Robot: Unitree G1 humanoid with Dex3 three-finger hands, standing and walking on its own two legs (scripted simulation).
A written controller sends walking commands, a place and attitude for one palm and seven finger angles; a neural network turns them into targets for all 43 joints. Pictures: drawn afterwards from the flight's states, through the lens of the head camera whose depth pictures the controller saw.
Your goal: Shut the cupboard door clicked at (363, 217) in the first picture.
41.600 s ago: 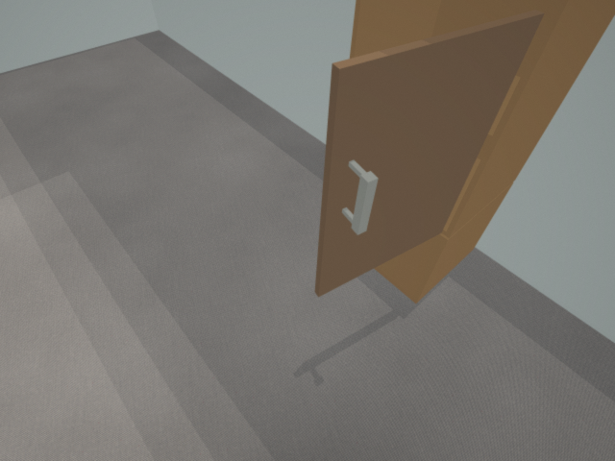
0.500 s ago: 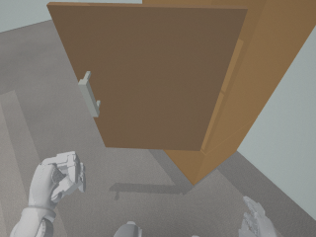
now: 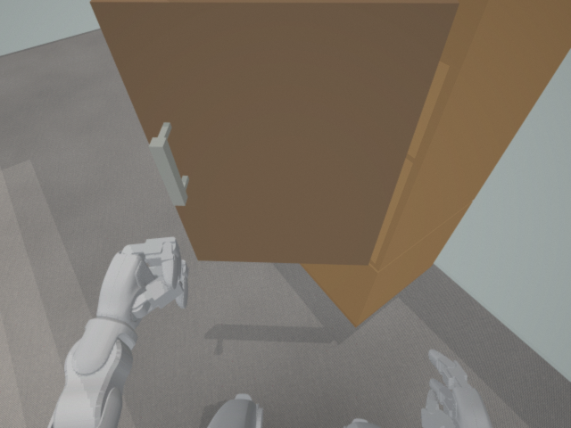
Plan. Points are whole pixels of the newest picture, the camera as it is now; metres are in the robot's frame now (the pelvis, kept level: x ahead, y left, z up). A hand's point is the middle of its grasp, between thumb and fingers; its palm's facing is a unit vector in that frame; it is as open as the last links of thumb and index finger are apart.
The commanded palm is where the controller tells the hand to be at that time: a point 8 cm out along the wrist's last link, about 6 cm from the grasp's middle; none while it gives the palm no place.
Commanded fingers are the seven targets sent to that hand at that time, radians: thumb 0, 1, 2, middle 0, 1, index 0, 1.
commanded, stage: bring the fist close to the handle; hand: left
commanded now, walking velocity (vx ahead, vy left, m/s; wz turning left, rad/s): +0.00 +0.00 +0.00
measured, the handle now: (173, 165) +0.49 +0.22 +0.08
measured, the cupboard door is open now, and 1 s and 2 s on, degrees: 51 51 43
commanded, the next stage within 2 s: push the door shut along its arc in 1.06 s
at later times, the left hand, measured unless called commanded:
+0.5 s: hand (189, 224) +0.37 +0.17 +0.08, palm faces +0.01 -1.00 -0.02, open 3.1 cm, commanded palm +0.35 +0.22 +0.08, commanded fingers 0.00 0.90 0.90 -1.30 -1.50 -1.30 -1.50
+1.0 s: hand (187, 208) +0.41 +0.18 +0.07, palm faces +0.01 -1.00 -0.01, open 3.1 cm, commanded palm +0.38 +0.23 +0.08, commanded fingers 0.00 0.90 0.90 -1.30 -1.50 -1.30 -1.50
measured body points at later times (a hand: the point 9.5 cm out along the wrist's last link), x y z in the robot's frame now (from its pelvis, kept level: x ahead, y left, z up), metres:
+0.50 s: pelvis +0.00 +0.00 +0.00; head +0.06 -0.01 +0.45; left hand +0.36 +0.22 +0.08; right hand +0.14 -0.26 -0.10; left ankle +0.06 +0.12 -0.67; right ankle +0.00 -0.13 -0.67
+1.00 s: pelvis +0.01 -0.01 +0.00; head +0.07 -0.01 +0.45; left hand +0.40 +0.23 +0.07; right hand +0.09 -0.27 -0.11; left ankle +0.06 +0.12 -0.67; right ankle +0.00 -0.13 -0.67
